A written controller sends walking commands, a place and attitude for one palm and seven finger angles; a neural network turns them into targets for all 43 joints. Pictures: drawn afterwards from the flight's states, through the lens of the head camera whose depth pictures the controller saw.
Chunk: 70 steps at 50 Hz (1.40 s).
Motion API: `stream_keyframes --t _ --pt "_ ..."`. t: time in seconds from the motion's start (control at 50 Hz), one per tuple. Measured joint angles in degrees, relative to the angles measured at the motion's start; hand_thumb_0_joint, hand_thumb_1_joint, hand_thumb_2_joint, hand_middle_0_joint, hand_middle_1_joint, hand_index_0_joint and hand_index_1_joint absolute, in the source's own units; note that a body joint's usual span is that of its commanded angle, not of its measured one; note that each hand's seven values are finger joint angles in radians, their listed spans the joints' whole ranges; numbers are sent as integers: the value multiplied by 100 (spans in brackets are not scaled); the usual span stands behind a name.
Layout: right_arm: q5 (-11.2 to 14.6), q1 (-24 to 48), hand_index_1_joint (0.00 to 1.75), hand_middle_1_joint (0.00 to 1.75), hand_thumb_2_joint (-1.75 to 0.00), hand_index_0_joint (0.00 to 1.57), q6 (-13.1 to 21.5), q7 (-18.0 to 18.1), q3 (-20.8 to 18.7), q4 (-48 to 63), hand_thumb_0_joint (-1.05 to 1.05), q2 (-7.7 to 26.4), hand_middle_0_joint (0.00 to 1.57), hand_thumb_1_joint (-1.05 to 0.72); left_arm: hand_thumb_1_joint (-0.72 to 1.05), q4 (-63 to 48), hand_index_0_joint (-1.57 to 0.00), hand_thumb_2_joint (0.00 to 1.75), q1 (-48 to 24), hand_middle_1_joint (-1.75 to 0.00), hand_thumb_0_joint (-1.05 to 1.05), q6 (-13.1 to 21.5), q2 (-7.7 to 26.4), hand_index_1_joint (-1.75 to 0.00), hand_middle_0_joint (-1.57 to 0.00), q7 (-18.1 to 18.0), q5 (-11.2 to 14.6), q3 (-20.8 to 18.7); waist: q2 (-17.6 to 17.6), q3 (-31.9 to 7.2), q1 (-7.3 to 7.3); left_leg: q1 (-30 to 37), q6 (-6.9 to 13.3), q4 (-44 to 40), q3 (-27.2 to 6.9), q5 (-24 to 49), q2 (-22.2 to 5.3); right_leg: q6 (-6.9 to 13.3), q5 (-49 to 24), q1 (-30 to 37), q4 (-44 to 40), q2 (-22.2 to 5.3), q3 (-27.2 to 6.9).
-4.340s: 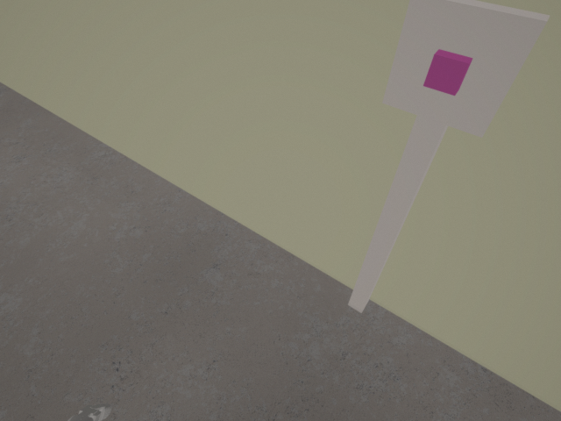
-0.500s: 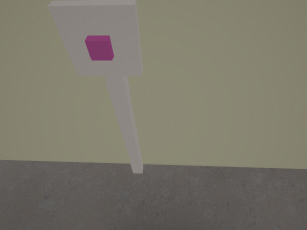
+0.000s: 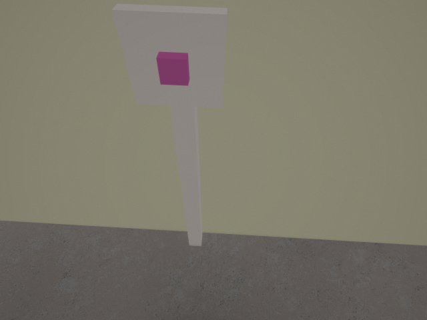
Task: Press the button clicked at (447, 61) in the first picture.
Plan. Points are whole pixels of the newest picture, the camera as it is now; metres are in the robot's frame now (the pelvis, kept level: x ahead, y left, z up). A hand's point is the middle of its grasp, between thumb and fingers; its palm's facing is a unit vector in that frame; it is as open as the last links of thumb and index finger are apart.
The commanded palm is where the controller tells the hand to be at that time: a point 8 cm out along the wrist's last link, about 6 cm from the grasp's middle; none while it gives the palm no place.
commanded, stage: come to a stop and stand still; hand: left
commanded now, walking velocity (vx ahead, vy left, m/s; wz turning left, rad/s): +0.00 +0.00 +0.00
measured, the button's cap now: (174, 68) +0.52 +0.13 +0.21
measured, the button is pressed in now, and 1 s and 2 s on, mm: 0 0 0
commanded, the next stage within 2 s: look again from close up in 0.90 s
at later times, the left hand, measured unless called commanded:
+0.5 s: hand out of the picture -0.03 +0.13 -0.17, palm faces +0.04 -0.99 -0.16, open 7.4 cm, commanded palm none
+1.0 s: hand out of the picture -0.04 +0.11 -0.17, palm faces +0.06 -0.99 -0.16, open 7.4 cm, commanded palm none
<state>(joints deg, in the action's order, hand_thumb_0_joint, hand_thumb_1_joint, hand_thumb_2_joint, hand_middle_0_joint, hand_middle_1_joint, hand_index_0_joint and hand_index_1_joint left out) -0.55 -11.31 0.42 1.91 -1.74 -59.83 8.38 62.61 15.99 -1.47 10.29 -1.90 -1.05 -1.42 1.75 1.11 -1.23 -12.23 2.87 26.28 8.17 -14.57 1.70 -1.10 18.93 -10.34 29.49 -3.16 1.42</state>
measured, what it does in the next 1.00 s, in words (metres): stands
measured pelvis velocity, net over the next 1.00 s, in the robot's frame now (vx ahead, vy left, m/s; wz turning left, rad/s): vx -0.01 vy -0.03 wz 0.01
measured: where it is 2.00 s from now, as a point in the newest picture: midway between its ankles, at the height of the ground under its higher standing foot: outside the picture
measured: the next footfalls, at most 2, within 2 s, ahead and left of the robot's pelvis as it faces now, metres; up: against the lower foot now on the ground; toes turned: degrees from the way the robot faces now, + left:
none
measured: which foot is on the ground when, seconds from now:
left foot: down 0.00-1.00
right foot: down 0.00-1.00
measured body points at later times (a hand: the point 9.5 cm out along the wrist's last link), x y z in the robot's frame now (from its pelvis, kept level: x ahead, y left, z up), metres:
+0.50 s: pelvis -0.01 -0.02 +0.01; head -0.01 -0.03 +0.46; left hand -0.03 +0.18 -0.15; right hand -0.06 -0.23 -0.16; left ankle +0.00 +0.09 -0.74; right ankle -0.04 -0.12 -0.74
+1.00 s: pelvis -0.01 -0.03 +0.01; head -0.01 -0.04 +0.46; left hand -0.04 +0.16 -0.15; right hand -0.02 -0.24 -0.16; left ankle +0.00 +0.09 -0.74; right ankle -0.04 -0.12 -0.74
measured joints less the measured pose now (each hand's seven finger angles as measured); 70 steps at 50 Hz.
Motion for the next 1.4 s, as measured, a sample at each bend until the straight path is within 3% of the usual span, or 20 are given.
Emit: stream_keyframes --t 0.08,0.48,1.0,1.1,1.4 --pt "30 -31 30 30 -90 21 -37 -16 -14 -216 0 152 21 -95 91 167 -20 90 76 -30 0 125 -212 -29 -20 -17 12 126 -284 0 86 117 -45 -161 -22 103 -111 88 -91 143 -257 126 29" --pt "4 -756 30 30 -90 20 -67 -35 175 -888 1 -170 20 -92 91 331 -20 90 187 -30 1 212 -413 -29 -20 -37 76 216 -188 7 173 275 -242 -463 -140 364 -306 286 -378 358 -649 350 144" --pt "6 -549 30 30 -90 20 3 7 158 -777 1 -162 20 -92 91 346 -20 90 414 -30 0 306 -504 -29 -20 -80 54 232 -186 -70 90 333 -330 -426 -193 288 -391 363 -341 478 -727 440 187" --pt "-13 -554 30 30 -90 20 -9 -56 130 -340 2 77 20 -93 90 151 -20 90 458 -30 0 447 -529 -29 -20 -123 -5 272 -450 -1 153 -215 -301 452 -563 -102 -519 366 -240 164 -386 609 240" --pt "-44 -673 30 30 -90 20 43 -69 272 -276 2 35 20 -93 91 -137 -20 90 78 -30 0 273 -96 -29 -20 -45 34 246 -214 -176 119 -11 -133 297 -384 -126 -174 163 -7 113 -29 250 82"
